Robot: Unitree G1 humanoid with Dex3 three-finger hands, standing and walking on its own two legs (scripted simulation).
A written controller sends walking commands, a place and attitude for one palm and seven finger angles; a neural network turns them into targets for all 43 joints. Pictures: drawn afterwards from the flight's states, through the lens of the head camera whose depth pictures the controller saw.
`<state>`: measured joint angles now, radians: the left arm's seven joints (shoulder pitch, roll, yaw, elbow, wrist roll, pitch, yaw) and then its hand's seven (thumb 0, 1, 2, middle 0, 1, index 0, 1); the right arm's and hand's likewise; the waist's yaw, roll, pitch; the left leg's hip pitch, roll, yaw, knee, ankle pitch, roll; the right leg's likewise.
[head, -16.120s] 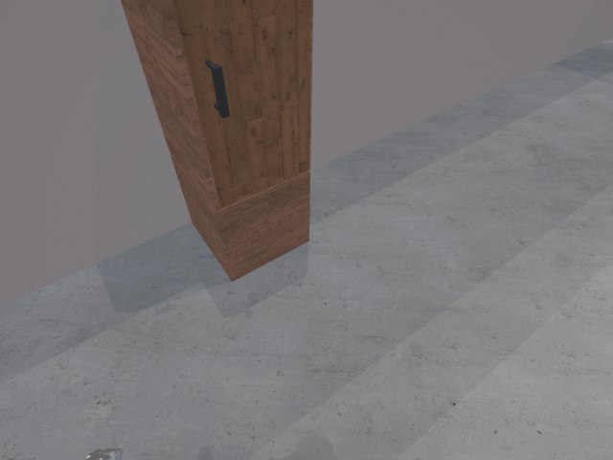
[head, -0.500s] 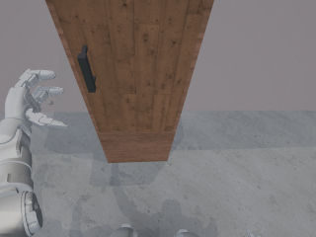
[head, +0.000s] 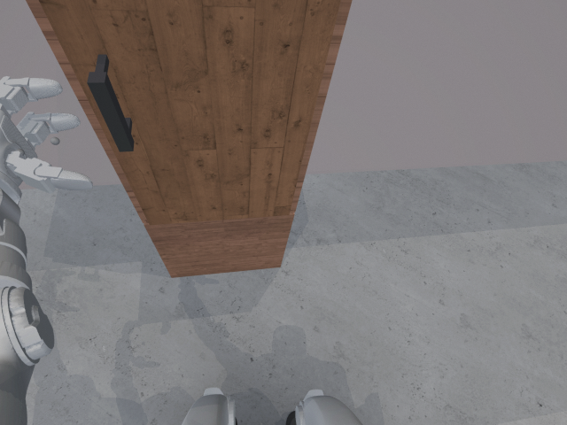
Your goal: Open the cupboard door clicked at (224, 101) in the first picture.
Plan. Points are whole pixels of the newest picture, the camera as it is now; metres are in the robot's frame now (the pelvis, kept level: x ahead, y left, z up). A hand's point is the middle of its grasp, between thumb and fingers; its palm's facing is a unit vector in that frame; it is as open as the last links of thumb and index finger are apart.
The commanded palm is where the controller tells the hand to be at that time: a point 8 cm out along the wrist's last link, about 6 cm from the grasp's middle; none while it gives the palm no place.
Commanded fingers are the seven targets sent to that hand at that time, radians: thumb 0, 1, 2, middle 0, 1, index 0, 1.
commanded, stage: move the hooked fingers beside the handle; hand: left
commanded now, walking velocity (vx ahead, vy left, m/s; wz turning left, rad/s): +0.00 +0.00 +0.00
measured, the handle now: (115, 106) +0.53 +0.22 +0.10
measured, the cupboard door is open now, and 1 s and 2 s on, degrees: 0 0 0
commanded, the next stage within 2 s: slide the fingers in behind the handle in 0.82 s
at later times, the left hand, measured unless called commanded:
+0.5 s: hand (56, 139) +0.47 +0.28 +0.09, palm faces +0.08 -1.00 +0.00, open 14.0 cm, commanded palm +0.45 +0.32 +0.09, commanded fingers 0.00 -0.50 0.30 -0.30 -1.20 -0.30 -1.20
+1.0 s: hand (54, 142) +0.47 +0.28 +0.09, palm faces +0.09 -1.00 +0.00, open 14.0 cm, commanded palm +0.45 +0.32 +0.09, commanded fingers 0.00 -0.50 0.30 -0.30 -1.20 -0.30 -1.20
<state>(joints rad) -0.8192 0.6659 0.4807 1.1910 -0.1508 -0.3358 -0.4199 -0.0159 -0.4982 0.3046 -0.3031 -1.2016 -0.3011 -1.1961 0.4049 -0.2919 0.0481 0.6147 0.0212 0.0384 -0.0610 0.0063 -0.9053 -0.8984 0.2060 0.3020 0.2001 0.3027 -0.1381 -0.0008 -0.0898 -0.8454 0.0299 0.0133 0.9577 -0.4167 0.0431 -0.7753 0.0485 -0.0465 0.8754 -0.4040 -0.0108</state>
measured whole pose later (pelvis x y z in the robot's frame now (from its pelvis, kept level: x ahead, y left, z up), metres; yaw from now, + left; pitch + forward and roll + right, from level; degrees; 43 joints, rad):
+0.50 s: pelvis +0.01 +0.00 +0.00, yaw +0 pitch +18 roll -4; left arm -0.79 0.64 0.46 1.14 -0.16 -0.35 -0.41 -0.02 -0.50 0.30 -0.30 -1.20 -0.30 -1.20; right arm 0.39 -0.28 0.04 0.60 0.02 0.07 -0.05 0.00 -0.91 -0.90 0.21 0.30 0.20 0.30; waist -0.13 0.00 -0.10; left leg -0.85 0.03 0.01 0.97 -0.43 0.05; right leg -0.77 0.05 -0.05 0.87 -0.41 -0.01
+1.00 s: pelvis +0.01 +0.00 +0.00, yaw +0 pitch +18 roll -4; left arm -0.80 0.66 0.47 1.17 -0.16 -0.36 -0.42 -0.02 -0.50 0.30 -0.30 -1.20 -0.30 -1.20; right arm 0.40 -0.29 0.05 0.61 0.02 0.08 -0.05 0.00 -0.91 -0.90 0.21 0.30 0.20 0.30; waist -0.13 0.00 -0.09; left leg -0.86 0.03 0.00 0.97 -0.43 0.04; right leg -0.78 0.05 -0.05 0.88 -0.42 -0.01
